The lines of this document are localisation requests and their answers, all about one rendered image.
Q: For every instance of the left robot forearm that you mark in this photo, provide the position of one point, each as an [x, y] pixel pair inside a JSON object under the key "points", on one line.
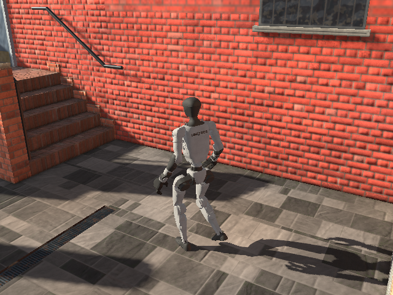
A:
{"points": [[169, 169]]}

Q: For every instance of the right robot foot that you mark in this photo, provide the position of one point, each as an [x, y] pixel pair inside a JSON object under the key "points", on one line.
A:
{"points": [[220, 237]]}

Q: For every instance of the robot head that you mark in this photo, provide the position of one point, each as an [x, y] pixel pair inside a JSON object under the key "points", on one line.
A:
{"points": [[192, 106]]}

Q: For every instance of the left robot upper arm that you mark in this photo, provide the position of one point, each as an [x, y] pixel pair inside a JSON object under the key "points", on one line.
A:
{"points": [[177, 135]]}

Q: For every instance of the right robot upper arm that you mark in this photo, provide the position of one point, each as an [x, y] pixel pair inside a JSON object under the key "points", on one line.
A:
{"points": [[217, 146]]}

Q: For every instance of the right robot forearm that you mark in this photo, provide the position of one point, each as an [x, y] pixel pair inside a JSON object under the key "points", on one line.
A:
{"points": [[215, 155]]}

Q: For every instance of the robot right hand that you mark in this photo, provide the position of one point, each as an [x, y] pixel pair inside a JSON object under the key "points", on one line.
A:
{"points": [[206, 163]]}

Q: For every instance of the robot left hand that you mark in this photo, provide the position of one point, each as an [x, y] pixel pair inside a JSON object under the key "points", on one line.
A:
{"points": [[158, 185]]}

